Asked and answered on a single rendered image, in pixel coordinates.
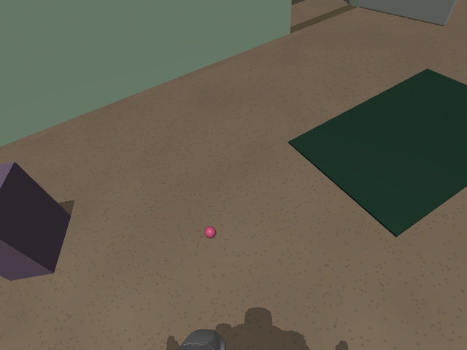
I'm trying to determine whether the ball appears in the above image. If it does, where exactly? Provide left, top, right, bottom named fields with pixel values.
left=204, top=226, right=216, bottom=238

